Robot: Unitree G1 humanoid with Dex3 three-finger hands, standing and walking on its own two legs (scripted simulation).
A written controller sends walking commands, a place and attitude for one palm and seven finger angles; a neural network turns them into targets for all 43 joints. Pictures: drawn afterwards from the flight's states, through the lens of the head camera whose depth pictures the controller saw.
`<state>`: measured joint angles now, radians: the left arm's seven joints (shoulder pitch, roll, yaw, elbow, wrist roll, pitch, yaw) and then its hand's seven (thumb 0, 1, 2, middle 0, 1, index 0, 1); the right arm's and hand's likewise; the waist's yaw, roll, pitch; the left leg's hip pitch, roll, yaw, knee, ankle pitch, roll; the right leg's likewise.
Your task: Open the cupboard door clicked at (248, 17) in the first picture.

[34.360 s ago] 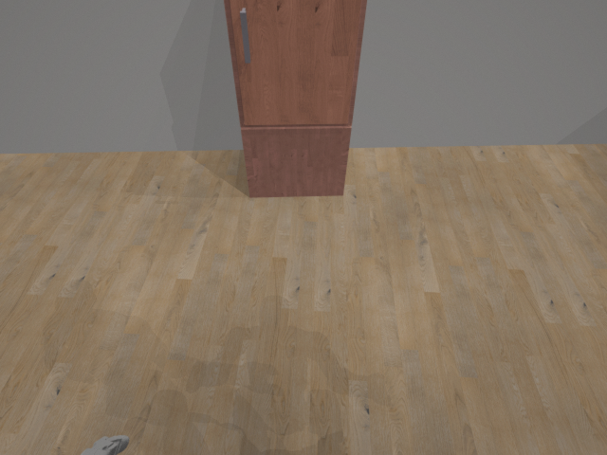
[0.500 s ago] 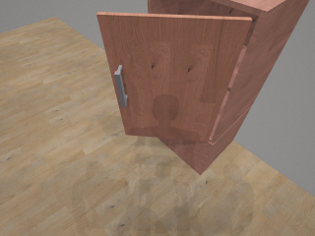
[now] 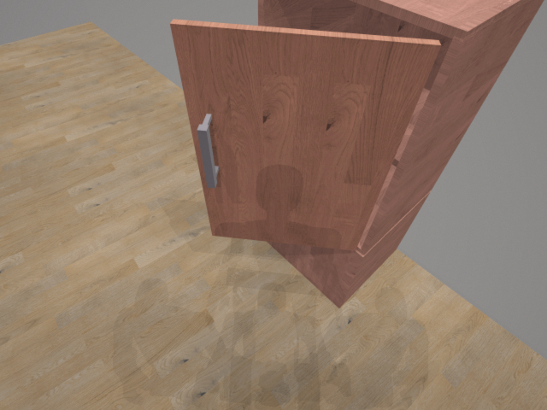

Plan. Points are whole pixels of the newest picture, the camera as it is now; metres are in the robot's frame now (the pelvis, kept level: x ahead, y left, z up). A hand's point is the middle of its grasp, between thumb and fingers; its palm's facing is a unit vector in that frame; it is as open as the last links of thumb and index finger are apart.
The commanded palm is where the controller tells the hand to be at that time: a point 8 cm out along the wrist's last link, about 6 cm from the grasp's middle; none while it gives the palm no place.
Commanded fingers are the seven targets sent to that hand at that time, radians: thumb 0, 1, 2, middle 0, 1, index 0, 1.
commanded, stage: come to a stop and stand still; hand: left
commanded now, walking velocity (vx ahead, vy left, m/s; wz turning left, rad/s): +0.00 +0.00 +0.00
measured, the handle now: (210, 152) +0.59 +0.17 +0.01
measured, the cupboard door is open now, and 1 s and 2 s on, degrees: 41 41 41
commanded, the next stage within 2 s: look again from close up in 0.80 s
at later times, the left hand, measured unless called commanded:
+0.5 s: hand out of the picture -0.03 +0.18 -0.17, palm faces +0.02 -0.98 -0.19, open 7.4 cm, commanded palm none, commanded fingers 0.00 0.90 0.90 -0.20 -0.30 -0.20 -0.30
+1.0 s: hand out of the picture -0.03 +0.18 -0.17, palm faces +0.01 -0.99 -0.17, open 7.4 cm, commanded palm none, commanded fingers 0.00 0.90 0.90 -0.20 -0.30 -0.20 -0.30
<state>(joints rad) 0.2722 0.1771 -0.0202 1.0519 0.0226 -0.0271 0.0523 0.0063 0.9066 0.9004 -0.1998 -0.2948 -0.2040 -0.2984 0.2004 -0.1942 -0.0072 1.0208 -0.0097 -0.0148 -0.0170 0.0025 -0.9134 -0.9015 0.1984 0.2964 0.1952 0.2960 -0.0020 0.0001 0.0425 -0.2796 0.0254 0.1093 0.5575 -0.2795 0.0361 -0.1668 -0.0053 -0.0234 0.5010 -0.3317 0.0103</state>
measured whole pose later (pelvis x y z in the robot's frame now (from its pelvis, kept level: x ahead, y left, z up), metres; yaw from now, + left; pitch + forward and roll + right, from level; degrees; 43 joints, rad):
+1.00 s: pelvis -0.02 +0.00 +0.01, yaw +1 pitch -1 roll +0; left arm 0.31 0.19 -0.02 1.08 0.02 -0.01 0.02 0.01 0.91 0.90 -0.20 -0.29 -0.20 -0.30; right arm 0.23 -0.16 0.00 1.10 0.00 -0.02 -0.01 0.00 -0.91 -0.90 0.20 0.30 0.20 0.30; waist 0.01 -0.04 0.01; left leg -0.25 0.00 0.10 0.44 -0.18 0.05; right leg -0.15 -0.02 -0.03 0.44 -0.27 0.01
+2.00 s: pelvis +0.04 -0.01 +0.00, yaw -1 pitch +1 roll +0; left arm 0.39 0.12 -0.01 1.13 0.02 -0.01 0.03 0.01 0.91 0.90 -0.20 -0.29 -0.20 -0.30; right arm 0.27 -0.13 0.00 1.13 0.00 -0.03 -0.04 0.01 -0.93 -0.90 0.20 0.30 0.20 0.30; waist 0.02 -0.06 0.02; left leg -0.22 0.03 0.13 0.55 -0.34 0.02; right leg -0.11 -0.02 -0.03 0.51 -0.40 0.00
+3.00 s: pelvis -0.02 +0.01 +0.00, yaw -1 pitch +0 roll +0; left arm 0.37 0.19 -0.02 1.06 0.02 0.00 0.03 0.01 0.91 0.90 -0.20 -0.29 -0.20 -0.30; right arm 0.28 -0.16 -0.01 1.06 -0.01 0.00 -0.01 0.00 -0.91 -0.90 0.20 0.30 0.20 0.30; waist 0.02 -0.02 0.02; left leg -0.28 -0.01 0.10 0.47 -0.20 0.06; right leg -0.19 -0.05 -0.03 0.48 -0.28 0.03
